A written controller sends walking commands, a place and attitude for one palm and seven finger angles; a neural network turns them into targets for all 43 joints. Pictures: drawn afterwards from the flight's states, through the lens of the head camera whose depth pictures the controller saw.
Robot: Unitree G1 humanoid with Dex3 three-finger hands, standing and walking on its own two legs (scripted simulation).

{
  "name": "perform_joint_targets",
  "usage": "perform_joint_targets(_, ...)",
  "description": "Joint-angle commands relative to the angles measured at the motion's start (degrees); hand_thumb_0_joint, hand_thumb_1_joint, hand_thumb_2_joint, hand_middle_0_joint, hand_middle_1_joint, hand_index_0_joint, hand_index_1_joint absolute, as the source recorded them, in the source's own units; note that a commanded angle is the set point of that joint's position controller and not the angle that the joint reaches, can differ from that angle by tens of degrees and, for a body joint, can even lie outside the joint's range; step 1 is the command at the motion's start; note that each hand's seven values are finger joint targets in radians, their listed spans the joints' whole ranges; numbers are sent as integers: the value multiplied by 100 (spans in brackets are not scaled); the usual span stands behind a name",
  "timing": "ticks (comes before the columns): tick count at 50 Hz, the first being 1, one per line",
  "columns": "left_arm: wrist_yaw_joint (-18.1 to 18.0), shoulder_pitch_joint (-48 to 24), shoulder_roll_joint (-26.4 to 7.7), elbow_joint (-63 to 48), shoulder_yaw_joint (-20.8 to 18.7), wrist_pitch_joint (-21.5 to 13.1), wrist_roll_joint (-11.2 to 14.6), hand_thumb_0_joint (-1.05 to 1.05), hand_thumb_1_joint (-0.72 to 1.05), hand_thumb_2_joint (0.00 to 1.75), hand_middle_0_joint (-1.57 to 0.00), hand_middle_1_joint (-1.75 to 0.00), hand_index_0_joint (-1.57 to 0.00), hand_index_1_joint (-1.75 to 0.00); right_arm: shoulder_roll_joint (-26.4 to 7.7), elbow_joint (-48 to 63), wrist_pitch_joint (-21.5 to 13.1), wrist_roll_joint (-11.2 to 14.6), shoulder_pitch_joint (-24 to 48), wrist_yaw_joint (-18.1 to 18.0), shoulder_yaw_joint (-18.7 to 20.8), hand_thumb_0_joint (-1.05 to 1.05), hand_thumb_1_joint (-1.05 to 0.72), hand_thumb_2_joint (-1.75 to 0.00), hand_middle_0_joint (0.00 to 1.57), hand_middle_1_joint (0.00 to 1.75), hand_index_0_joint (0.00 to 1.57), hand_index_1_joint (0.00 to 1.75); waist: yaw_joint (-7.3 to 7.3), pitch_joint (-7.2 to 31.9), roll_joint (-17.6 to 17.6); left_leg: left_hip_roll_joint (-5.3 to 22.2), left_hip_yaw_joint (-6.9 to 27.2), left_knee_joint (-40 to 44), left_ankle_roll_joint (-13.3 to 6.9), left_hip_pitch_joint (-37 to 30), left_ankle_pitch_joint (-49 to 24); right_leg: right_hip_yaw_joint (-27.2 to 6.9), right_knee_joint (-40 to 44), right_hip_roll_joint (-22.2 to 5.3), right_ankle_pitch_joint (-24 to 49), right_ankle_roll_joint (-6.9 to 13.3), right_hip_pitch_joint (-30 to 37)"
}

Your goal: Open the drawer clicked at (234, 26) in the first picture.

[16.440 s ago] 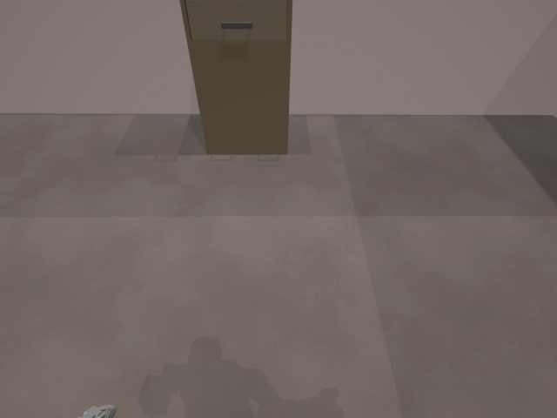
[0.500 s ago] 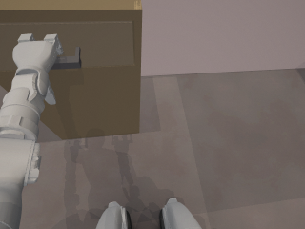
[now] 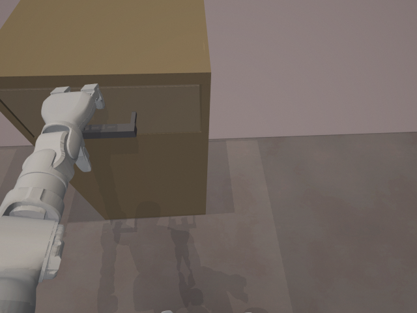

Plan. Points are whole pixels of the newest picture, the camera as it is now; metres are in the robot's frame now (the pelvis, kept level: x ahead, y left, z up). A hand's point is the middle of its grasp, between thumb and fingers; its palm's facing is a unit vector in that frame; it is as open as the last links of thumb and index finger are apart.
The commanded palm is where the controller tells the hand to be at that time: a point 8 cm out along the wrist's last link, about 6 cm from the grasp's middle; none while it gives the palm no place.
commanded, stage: lift the fingers back up to retry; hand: left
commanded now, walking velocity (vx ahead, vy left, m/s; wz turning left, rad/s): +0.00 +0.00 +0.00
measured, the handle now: (107, 123) +0.54 +0.21 +0.00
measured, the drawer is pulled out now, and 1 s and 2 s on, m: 0.00 0.00 0.00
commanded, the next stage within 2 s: re-aim the fingers above the handle in 0.06 s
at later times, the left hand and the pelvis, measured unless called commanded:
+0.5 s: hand (92, 127) +0.48 +0.22 +0.05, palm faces -0.09 -0.02 -1.00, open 13.8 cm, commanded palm +0.46 +0.22 +0.11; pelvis +0.00 -0.01 +0.00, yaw +0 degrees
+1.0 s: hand (90, 134) +0.46 +0.22 +0.05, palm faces -0.10 -0.02 -0.99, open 13.8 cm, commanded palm +0.46 +0.23 +0.11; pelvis -0.01 -0.01 +0.00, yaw +1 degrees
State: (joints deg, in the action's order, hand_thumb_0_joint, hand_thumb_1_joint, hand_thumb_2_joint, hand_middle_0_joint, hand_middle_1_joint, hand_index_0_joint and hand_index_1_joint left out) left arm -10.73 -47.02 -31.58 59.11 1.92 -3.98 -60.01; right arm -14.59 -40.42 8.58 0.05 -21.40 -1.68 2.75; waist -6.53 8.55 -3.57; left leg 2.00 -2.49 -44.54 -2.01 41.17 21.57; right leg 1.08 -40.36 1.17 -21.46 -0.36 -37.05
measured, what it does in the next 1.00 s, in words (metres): stands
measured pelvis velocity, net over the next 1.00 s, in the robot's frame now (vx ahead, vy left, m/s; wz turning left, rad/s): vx -0.01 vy -0.01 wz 0.02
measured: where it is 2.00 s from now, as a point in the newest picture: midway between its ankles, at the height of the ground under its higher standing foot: outside the picture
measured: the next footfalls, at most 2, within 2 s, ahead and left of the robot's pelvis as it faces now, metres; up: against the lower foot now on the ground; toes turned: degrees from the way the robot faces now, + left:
none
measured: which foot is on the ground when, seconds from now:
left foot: down 0.00-1.00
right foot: down 0.00-1.00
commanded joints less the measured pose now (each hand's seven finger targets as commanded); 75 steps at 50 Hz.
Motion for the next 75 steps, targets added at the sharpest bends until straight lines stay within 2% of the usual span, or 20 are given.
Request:
perform_joint_targets(1, -52, -2275, -1381, -1230, -386, -288, 6, 0, -50, 30, -30, -120, -30, -120, -965, 363, -25, -9, -770, -106, 365, 0, -90, -90, 20, 30, 20, 30, -51, 1917, 15, -227, 153, 285, -99, -1942, -2754, 29, 394, 270, 2313, 206, 609)
perform_joint_targets(5, -172, -2515, -1260, -1636, -387, -630, 9, 0, -50, 30, -30, -120, -30, -120, -923, 362, -56, -64, -772, -95, 416, 0, -90, -90, 20, 30, 20, 30, -96, 2155, -285, -208, 233, 133, -66, -2342, -3119, 53, 267, 296, 2277, 218, 283)
perform_joint_targets(8, -393, -2692, -1596, -1720, -693, -684, -20, 0, -50, 30, -30, -120, -30, -120, -936, 331, -72, -106, -749, -97, 421, 0, -90, -90, 20, 30, 20, 30, -65, 2362, -357, -217, 241, 25, -45, -2280, -3266, 44, 154, 281, 2375, 219, 297)
perform_joint_targets(14, -791, -2803, -1405, -1359, -569, -211, -160, 0, -50, 30, -30, -120, -30, -120, -940, 283, -75, -126, -738, -10, 421, 0, -90, -90, 20, 30, 20, 30, -101, 2668, -470, -209, 250, -64, -2, -2301, -3437, 112, 38, 303, 2414, 199, 202)
perform_joint_targets(19, -523, -2621, -1326, -1198, -438, 129, -106, 0, -50, 30, -30, -120, -30, -120, -969, 296, -27, -90, -759, -6, 426, 0, -90, -90, 20, 30, 20, 30, -67, 2862, -210, -215, 170, 33, -41, -2286, -3472, 35, 177, 280, 2849, 164, 725)
perform_joint_targets(22, -251, -2394, -996, -1079, -156, 117, -17, 0, -50, 30, -30, -120, -30, -120, -951, 316, 3, -54, -683, -32, 398, 0, -90, -90, 20, 30, 20, 30, -123, 2327, 27, -234, 130, 182, -82, -2073, -3038, 41, 345, 282, 2658, 159, 762)
perform_joint_targets(24, -156, -2329, -1404, -1129, -462, -47, -17, 0, -50, 30, -30, -120, -30, -120, -974, 332, 18, -37, -660, -88, 380, 0, -90, -90, 20, 30, 20, 30, -53, 2207, 169, -259, 101, 266, -110, -1864, -2799, -23, 386, 249, 2705, 154, 985)
perform_joint_targets(27, -170, -2266, -1388, -1307, -475, -281, -53, 0, -50, 30, -30, -120, -30, -120, -926, 382, 2, -34, -616, -131, 361, 0, -90, -90, 20, 30, 20, 30, -9, 2015, 61, -284, 103, 334, -112, -1782, -2657, -31, 388, 241, 2570, 186, 926)
perform_joint_targets(31, -451, -2230, -1832, -1094, -842, -372, -143, 0, -50, 30, -30, -120, -30, -120, -931, 376, -38, -27, -592, -149, 327, 0, -90, -90, 20, 30, 20, 30, 56, 1808, 81, -297, 91, 345, -103, -1460, -2307, -41, 328, 237, 2219, 194, 812)
perform_joint_targets(35, -713, -2319, -2091, -1007, -1025, -226, -260, 0, -50, 30, -30, -120, -30, -120, -951, 382, -103, -47, -605, -126, 349, 0, -90, -90, 20, 30, 20, 30, 122, 2185, -52, -293, 48, 260, -91, -1481, -2353, -58, 221, 235, 2217, 190, 831)
perform_joint_targets(38, -682, -2469, -1587, -1097, -631, -146, -215, 0, -50, 30, -30, -120, -30, -120, -924, 376, -152, -56, -679, -98, 392, 0, -90, -90, 20, 30, 20, 30, -2, 2508, -128, -280, 32, 203, -86, -1756, -2621, -54, 244, 251, 2454, 179, 860)
perform_joint_targets(45, -238, -2777, -1120, -1120, -110, -228, -9, 0, -50, 30, -30, -120, -30, -120, -977, 259, -202, 4, -734, -177, 423, 0, -90, -90, 20, 30, 20, 30, -277, 2003, 83, -270, 108, 320, -131, -1901, -2127, -74, 521, 242, 2023, 139, 556)
perform_joint_targets(51, -405, -2964, -1488, -1203, -470, -517, -105, 0, -50, 30, -30, -120, -30, -120, -942, 228, -256, -28, -740, -191, 367, 0, -90, -90, 20, 30, 20, 30, -175, 1911, -193, -268, 236, 260, -88, -1874, -2159, 14, 335, 270, 1706, 213, 193)
perform_joint_targets(53, -572, -2945, -1822, -1028, -767, -427, -169, 0, -50, 30, -30, -120, -30, -120, -967, 248, -264, -46, -717, -171, 342, 0, -90, -90, 20, 30, 20, 30, -77, 1921, -223, -275, 221, 238, -75, -1683, -2168, 28, 258, 277, 1679, 228, 204)
perform_joint_targets(58, -750, -2745, -1993, -536, -834, 89, -323, 0, -50, 30, -30, -120, -30, -120, -997, 353, -243, -59, -711, -99, 292, 0, -90, -90, 20, 30, 20, 30, 32, 2268, -148, -264, 142, 165, -54, -1466, -2326, 64, 97, 277, 1890, 211, 419)
perform_joint_targets(63, -364, -2788, -1342, -814, -321, 111, -168, 0, -50, 30, -30, -120, -30, -120, -998, 388, -250, -50, -866, -106, 381, 0, -90, -90, 20, 30, 20, 30, -149, 2743, -47, -191, 145, 115, -72, -2050, -2780, 36, 229, 307, 2252, 169, 553)
perform_joint_targets(69, -66, -3270, -1264, -1448, -213, -518, 15, 0, -50, 30, -30, -120, -30, -120, -986, 206, -283, -68, -926, -236, 417, 0, -90, -90, 20, 30, 20, 30, -324, 2250, -171, -174, 282, 197, -101, -2267, -2434, 15, 376, 304, 1771, 173, 70)
perform_joint_targets(72, -286, -3218, -1621, -1324, -560, -654, -87, 0, -50, 30, -30, -120, -30, -120, -985, 138, -286, -76, -941, -224, 380, 0, -90, -90, 20, 30, 20, 30, -235, 2018, -328, -181, 341, 166, -57, -2082, -2397, 86, 248, 320, 1602, 227, -165)
perform_joint_targets(74, -512, -2954, -2104, -1177, -1015, -606, -186, 0, -50, 30, -30, -120, -30, -120, -991, 159, -268, -115, -886, -185, 348, 0, -90, -90, 20, 30, 20, 30, -24, 2209, -472, -199, 321, 97, -30, -1942, -2644, 98, 97, 315, 1730, 245, -40)
perform_joint_targets(75, -605, -2759, -2039, -1120, -1000, -512, -199, 0, -50, 30, -30, -120, -30, -120, -971, 202, -249, -121, -851, -146, 327, 0, -90, -90, 20, 30, 20, 30, 57, 2273, -599, -213, 299, 74, -8, -1897, -2777, 121, 28, 326, 1834, 264, 14)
